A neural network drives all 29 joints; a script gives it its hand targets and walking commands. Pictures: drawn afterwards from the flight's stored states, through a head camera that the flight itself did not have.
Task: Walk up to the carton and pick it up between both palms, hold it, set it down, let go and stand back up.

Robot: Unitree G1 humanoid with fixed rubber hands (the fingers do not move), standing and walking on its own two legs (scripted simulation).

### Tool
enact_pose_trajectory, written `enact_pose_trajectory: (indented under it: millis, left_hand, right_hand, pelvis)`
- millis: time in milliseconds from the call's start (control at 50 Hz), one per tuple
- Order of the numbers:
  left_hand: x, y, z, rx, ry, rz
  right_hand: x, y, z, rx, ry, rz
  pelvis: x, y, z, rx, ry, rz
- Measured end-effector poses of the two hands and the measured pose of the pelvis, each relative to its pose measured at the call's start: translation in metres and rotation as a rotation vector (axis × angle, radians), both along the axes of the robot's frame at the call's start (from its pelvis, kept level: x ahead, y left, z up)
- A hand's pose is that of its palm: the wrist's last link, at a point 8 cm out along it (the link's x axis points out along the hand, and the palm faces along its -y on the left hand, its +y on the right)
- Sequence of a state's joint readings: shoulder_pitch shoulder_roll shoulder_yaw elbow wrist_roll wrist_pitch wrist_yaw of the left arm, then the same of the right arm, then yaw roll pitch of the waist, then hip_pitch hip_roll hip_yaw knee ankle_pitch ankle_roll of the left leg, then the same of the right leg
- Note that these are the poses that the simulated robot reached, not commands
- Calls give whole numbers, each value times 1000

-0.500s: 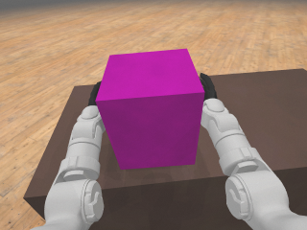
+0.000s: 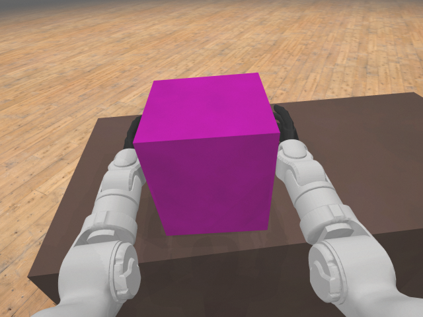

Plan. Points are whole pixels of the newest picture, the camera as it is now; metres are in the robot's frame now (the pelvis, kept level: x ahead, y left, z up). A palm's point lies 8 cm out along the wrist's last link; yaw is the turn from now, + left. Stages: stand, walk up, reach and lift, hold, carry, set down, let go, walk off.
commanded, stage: set down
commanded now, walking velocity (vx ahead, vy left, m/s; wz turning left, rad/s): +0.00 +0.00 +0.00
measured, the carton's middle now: (211, 156) +0.41 -0.01 +0.15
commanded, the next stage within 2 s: none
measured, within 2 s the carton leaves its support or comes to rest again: rests again in 1.98 s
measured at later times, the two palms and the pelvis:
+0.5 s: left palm (140, 155) +0.44 +0.13 +0.15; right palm (286, 148) +0.40 -0.17 +0.16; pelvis +0.01 +0.00 +0.00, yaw +0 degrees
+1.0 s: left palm (142, 158) +0.45 +0.13 +0.13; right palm (284, 154) +0.40 -0.17 +0.14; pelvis +0.02 +0.00 +0.00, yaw +0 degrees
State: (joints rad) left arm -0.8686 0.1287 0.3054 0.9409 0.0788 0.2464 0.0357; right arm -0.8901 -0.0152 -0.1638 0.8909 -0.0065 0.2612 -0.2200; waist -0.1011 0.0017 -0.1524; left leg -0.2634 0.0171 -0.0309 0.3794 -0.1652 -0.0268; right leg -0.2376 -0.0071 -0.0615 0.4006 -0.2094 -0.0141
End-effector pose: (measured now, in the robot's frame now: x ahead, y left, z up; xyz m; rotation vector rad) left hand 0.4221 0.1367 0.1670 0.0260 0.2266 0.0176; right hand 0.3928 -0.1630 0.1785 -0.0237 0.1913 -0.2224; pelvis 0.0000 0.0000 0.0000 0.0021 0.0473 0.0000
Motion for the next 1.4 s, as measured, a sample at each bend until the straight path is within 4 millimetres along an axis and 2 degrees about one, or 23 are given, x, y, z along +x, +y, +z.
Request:
enact_pose_trajectory:
  millis: [840,1400]
  left_hand:
    - [24,-5,-31,-7,54,-51]
    - [19,-4,-54,-23,68,-60]
  right_hand:
    - [11,-4,-32,-38,57,-38]
    - [2,-2,-53,-40,69,-49]
  pelvis:
    - [19,1,0,-1,26,1]
    - [20,5,0,-5,28,2]
